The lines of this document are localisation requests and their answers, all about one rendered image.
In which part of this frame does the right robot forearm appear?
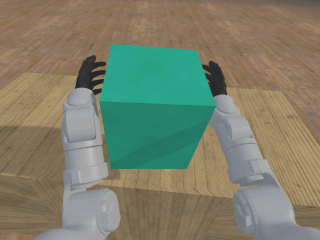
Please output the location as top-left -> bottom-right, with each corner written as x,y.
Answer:
208,94 -> 296,221

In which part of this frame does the carton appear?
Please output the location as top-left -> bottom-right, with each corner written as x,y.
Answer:
99,43 -> 216,169

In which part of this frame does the pedestal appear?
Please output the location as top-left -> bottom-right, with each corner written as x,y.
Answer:
0,72 -> 320,240

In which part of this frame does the left robot hand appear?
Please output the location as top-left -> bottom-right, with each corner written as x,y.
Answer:
75,55 -> 106,95

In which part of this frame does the right robot hand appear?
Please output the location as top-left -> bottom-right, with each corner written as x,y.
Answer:
202,60 -> 227,97

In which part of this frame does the left robot upper arm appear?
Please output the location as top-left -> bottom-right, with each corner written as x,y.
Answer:
33,188 -> 121,240

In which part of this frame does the right robot upper arm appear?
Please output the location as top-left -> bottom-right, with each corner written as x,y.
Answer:
232,184 -> 320,240

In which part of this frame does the left robot forearm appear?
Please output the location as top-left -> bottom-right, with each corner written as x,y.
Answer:
61,87 -> 109,227

